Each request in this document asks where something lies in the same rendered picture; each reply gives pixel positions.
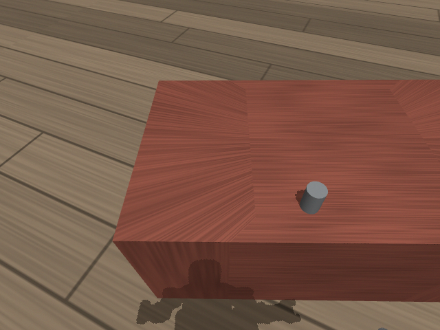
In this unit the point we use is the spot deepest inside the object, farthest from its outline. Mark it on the can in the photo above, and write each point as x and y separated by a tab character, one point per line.
313	197

